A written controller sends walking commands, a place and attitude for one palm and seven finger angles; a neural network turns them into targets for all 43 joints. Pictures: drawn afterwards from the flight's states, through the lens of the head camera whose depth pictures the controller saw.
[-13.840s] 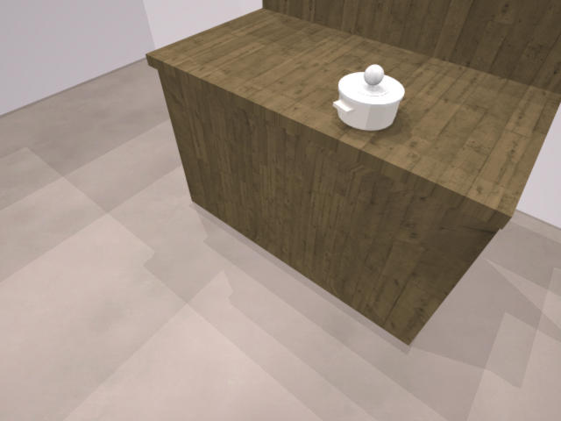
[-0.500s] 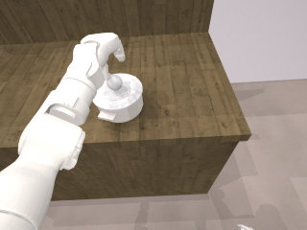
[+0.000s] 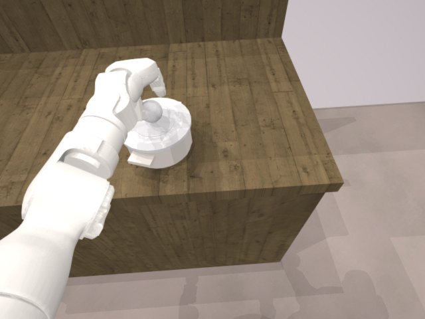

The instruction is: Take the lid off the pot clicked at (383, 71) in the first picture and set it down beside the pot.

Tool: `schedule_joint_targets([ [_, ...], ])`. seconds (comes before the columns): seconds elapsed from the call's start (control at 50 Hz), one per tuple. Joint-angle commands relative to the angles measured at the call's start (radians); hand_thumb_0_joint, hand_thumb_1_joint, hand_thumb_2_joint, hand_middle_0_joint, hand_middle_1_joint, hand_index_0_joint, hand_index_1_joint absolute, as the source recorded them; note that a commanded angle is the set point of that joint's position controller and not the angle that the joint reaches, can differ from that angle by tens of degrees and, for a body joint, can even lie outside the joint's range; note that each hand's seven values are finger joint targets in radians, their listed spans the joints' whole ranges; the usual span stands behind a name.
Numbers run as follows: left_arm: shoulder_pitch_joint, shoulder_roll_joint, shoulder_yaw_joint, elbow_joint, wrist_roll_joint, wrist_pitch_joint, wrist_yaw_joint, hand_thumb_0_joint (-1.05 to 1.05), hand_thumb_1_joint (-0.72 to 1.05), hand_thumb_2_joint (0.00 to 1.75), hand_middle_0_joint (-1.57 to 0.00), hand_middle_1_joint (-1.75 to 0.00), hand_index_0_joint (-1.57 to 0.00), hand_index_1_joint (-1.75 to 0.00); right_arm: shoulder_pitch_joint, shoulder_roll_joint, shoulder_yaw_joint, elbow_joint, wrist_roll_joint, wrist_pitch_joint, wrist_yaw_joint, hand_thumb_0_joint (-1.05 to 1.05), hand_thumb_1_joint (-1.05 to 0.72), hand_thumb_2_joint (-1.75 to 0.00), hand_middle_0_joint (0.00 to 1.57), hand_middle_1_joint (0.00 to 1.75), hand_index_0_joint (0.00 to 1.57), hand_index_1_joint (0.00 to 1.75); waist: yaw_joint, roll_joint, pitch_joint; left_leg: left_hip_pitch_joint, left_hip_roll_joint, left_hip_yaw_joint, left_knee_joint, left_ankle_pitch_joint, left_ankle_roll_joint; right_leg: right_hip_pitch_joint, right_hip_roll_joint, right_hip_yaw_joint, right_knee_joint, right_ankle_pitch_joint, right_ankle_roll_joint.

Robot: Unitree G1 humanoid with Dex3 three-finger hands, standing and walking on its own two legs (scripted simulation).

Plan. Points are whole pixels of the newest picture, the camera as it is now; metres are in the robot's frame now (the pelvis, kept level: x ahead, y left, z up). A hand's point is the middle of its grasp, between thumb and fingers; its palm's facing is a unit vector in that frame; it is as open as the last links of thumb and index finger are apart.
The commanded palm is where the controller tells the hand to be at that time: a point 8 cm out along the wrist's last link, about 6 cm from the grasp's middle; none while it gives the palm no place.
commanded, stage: lower the open fingers around the knob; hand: left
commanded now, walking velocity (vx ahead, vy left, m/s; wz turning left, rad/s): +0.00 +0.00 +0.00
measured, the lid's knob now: (151, 111) +0.52 +0.10 +0.09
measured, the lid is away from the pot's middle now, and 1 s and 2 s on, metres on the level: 0.00 0.00 0.01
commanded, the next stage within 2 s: close the fingers and squeeze the knob in 0.62 s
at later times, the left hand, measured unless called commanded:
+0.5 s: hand (144, 116) +0.49 +0.11 +0.11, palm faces -0.37 -0.06 -0.93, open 10.2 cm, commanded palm +0.49 +0.11 +0.17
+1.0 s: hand (147, 116) +0.48 +0.10 +0.12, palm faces -0.36 -0.04 -0.93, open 10.0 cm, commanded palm +0.49 +0.11 +0.18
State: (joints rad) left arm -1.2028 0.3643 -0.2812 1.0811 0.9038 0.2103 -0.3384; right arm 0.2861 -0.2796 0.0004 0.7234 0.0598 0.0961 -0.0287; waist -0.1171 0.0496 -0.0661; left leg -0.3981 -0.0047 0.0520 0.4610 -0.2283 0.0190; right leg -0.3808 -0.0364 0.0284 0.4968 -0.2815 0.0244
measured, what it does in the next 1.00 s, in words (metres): stands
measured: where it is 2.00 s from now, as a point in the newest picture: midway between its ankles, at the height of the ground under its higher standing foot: outside the picture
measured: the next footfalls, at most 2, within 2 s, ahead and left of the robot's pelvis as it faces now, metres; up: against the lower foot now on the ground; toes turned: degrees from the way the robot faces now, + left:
none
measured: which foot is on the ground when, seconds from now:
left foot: down 0.00-1.00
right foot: down 0.00-1.00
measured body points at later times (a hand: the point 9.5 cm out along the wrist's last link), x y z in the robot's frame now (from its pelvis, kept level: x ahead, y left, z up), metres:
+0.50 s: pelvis +0.00 +0.00 +0.00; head +0.05 -0.03 +0.45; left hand +0.50 +0.11 +0.16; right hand +0.05 -0.26 -0.14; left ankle -0.01 +0.11 -0.74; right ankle -0.03 -0.14 -0.74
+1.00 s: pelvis +0.00 +0.00 +0.00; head +0.04 -0.03 +0.44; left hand +0.49 +0.10 +0.17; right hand +0.05 -0.27 -0.14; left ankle -0.01 +0.11 -0.74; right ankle -0.03 -0.14 -0.74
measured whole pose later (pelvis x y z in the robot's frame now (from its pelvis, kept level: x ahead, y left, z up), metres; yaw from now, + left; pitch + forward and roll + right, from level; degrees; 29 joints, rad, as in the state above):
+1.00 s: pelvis +0.00 +0.00 +0.00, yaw +0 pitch +10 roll +1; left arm -1.12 0.34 -0.28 1.08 0.90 0.20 -0.27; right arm 0.27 -0.27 -0.01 0.73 0.06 0.11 -0.02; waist -0.12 0.06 -0.08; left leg -0.42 0.01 0.05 0.49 -0.24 0.01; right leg -0.40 -0.03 0.03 0.52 -0.29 0.02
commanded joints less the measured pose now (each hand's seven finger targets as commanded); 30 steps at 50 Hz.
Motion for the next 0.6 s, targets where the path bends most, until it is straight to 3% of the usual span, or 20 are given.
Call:
schedule_joint_targets([
  [0.0,-0.554,0.192,0.045,-0.174,0.019,-0.001,0.048,0.0,-0.34,1.53,-0.84,-0.08,-0.84,-0.08,0.02,-0.133,-0.043,-0.087,0.0,-0.028,-0.005,0.0,-0.9,-0.9,0.2,0.3,0.2,0.3,-0.012,-0.078,-0.418,0.315,-0.038,-0.008,0.02,0.351,0.056,0.045,0.068,-0.068,-0.036,0.42,-0.047],
  [0.04,-0.561,0.162,0.03,-0.214,0.014,-0.014,0.05,0.0,-0.34,1.53,-0.84,-0.08,-0.84,-0.08,0.026,-0.129,-0.051,-0.092,-0.003,-0.032,-0.003,0.0,-0.9,-0.9,0.2,0.3,0.2,0.3,-0.012,-0.059,-0.448,0.348,-0.033,-0.014,0.032,0.416,0.057,0.04,0.068,-0.069,-0.033,0.437,-0.049],
  [0.08,-0.549,0.184,0.046,-0.213,0.017,-0.018,0.055,0.0,-0.34,1.53,-0.84,-0.08,-0.84,-0.08,0.03,-0.132,-0.05,-0.086,-0.003,-0.028,0.002,0.0,-0.9,-0.9,0.2,0.3,0.2,0.3,-0.01,-0.053,-0.454,0.355,-0.029,-0.02,0.034,0.427,0.054,0.032,0.07,-0.071,-0.025,0.432,-0.048],
  [0.12,-0.516,0.178,0.048,-0.166,0.018,-0.008,0.061,0.0,-0.34,1.53,-0.84,-0.08,-0.84,-0.08,0.032,-0.134,-0.049,-0.077,-0.003,-0.02,0.004,0.0,-0.9,-0.9,0.2,0.3,0.2,0.3,-0.011,-0.073,-0.411,0.329,-0.027,-0.017,0.033,0.413,0.052,0.015,0.072,-0.076,-0.026,0.42,-0.048],
  [0.14,-0.518,0.157,0.038,-0.179,0.01,-0.012,0.062,0.0,-0.34,1.53,-0.84,-0.08,-0.84,-0.08,0.034,-0.134,-0.053,-0.08,-0.005,-0.019,0.005,0.0,-0.9,-0.9,0.2,0.3,0.2,0.3,-0.012,-0.068,-0.413,0.325,-0.029,-0.013,0.033,0.413,0.054,0.017,0.071,-0.076,-0.03,0.423,-0.05],
  [0.18,-0.548,0.177,0.051,-0.232,0.016,-0.022,0.074,0.0,-0.34,1.53,-0.84,-0.08,-0.84,-0.08,0.029,-0.13,-0.053,-0.086,-0.004,-0.022,0.006,0.0,-0.9,-0.9,0.2,0.3,0.2,0.3,-0.01,-0.058,-0.457,0.355,-0.026,-0.018,0.039,0.428,0.053,0.025,0.071,-0.073,-0.021,0.43,-0.049],
  [0.2,-0.518,0.148,0.031,-0.18,0.018,-0.015,0.077,0.0,-0.34,1.53,-0.84,-0.08,-0.84,-0.08,0.028,-0.128,-0.052,-0.081,-0.004,-0.019,0.006,0.0,-0.9,-0.9,0.2,0.3,0.2,0.3,-0.013,-0.065,-0.433,0.342,-0.028,-0.017,0.04,0.417,0.053,0.01,0.073,-0.074,-0.022,0.417,-0.049],
  [0.24,-0.5,0.191,0.074,-0.168,0.015,-0.014,0.087,0.0,-0.34,1.53,-0.84,-0.08,-0.84,-0.08,0.039,-0.133,-0.056,-0.073,-0.007,-0.014,0.004,0.0,-0.9,-0.9,0.2,0.3,0.2,0.3,-0.009,-0.101,-0.437,0.31,-0.025,-0.011,0.038,0.401,0.055,0.04,0.071,-0.073,-0.025,0.432,-0.049],
  [0.28,-0.526,0.198,0.069,-0.173,0.02,-0.008,0.097,0.0,-0.34,1.53,-0.84,-0.08,-0.84,-0.08,0.031,-0.133,-0.05,-0.074,-0.004,-0.012,0.001,0.0,-0.9,-0.9,0.2,0.3,0.2,0.3,-0.016,-0.092,-0.42,0.289,-0.028,-0.004,0.032,0.361,0.054,0.036,0.07,-0.071,-0.019,0.429,-0.048],
  [0.3,-0.532,0.187,0.061,-0.197,0.02,-0.012,0.101,0.0,-0.34,1.53,-0.84,-0.08,-0.84,-0.08,0.028,-0.128,-0.051,-0.081,-0.005,-0.016,0.001,0.0,-0.9,-0.9,0.2,0.3,0.2,0.3,-0.011,-0.085,-0.45,0.305,-0.03,-0.007,0.034,0.372,0.054,0.045,0.07,-0.07,-0.017,0.434,-0.047],
  [0.34,-0.494,0.227,0.1,-0.22,0.023,-0.022,0.105,0.0,-0.34,1.53,-0.84,-0.08,-0.84,-0.08,0.03,-0.126,-0.056,-0.088,-0.01,-0.018,0.0,0.0,-0.9,-0.9,0.2,0.3,0.2,0.3,0.003,-0.077,-0.5,0.319,-0.03,-0.003,0.048,0.431,0.058,0.087,0.066,-0.063,-0.016,0.489,-0.048],
  [0.36,-0.468,0.23,0.099,-0.19,0.033,-0.017,0.106,0.0,-0.34,1.53,-0.84,-0.08,-0.84,-0.08,0.027,-0.127,-0.054,-0.086,-0.009,-0.011,0.002,0.0,-0.9,-0.9,0.2,0.3,0.2,0.3,0.002,-0.077,-0.484,0.309,-0.028,-0.001,0.049,0.438,0.056,0.081,0.066,-0.064,-0.011,0.494,-0.048],
  [0.4,-0.425,0.164,0.05,-0.138,0.031,0.0,0.105,0.0,-0.34,1.53,-0.84,-0.08,-0.84,-0.08,0.018,-0.127,-0.054,-0.084,-0.003,-0.001,0.005,0.0,-0.9,-0.9,0.2,0.3,0.2,0.3,-0.007,-0.102,-0.414,0.269,-0.027,0.007,0.044,0.387,0.054,0.05,0.07,-0.071,-0.018,0.46,-0.045],
  [0.42,-0.422,0.172,0.055,-0.124,0.027,0.006,0.106,0.0,-0.34,1.53,-0.84,-0.08,-0.84,-0.08,0.015,-0.132,-0.051,-0.082,0.0,0.003,0.004,0.0,-0.9,-0.9,0.2,0.3,0.2,0.3,-0.009,-0.106,-0.387,0.252,-0.027,0.007,0.039,0.358,0.053,0.04,0.071,-0.072,-0.019,0.442,-0.046],
  [0.48,-0.531,0.189,0.059,-0.265,0.01,-0.028,0.101,0.0,-0.34,1.53,-0.84,-0.08,-0.84,-0.08,0.012,-0.123,-0.057,-0.099,-0.002,-0.012,-0.001,0.0,-0.9,-0.9,0.2,0.3,0.2,0.3,-0.015,-0.041,-0.479,0.331,-0.031,0.0,0.05,0.376,0.058,0.06,0.067,-0.062,-0.017,0.457,-0.047],
  [0.5,-0.473,0.217,0.083,-0.197,0.022,-0.02,0.103,0.0,-0.34,1.53,-0.84,-0.08,-0.84,-0.08,0.019,-0.124,-0.056,-0.09,-0.003,-0.008,-0.004,0.0,-0.9,-0.9,0.2,0.3,0.2,0.3,-0.007,-0.069,-0.461,0.309,-0.032,-0.002,0.05,0.373,0.059,0.063,0.069,-0.064,-0.016,0.454,-0.048],
  [0.54,-0.464,0.171,0.05,-0.189,0.02,-0.016,0.1,0.0,-0.34,1.53,-0.84,-0.08,-0.84,-0.08,0.022,-0.124,-0.057,-0.086,0.0,-0.003,-0.002,0.0,-0.9,-0.9,0.2,0.3,0.2,0.3,-0.014,-0.081,-0.426,0.286,-0.028,0.001,0.046,0.383,0.057,0.049,0.068,-0.071,-0.02,0.454,-0.05],
  [0.56,-0.464,0.177,0.051,-0.188,0.023,-0.014,0.102,0.0,-0.34,1.53,-0.84,-0.08,-0.84,-0.08,0.017,-0.128,-0.055,-0.084,0.001,-0.001,-0.001,0.0,-0.9,-0.9,0.2,0.3,0.2,0.3,-0.014,-0.081,-0.415,0.283,-0.027,0.002,0.044,0.36,0.055,0.042,0.069,-0.072,-0.018,0.442,-0.048],
  [0.58,-0.484,0.159,0.036,-0.208,0.019,-0.016,0.103,0.0,-0.34,1.53,-0.84,-0.08,-0.84,-0.08,0.013,-0.126,-0.055,-0.086,0.002,-0.003,0.001,0.0,-0.9,-0.9,0.2,0.3,0.2,0.3,-0.016,-0.057,-0.425,0.299,-0.028,-0.002,0.044,0.364,0.053,0.032,0.069,-0.072,-0.016,0.433,-0.049],
])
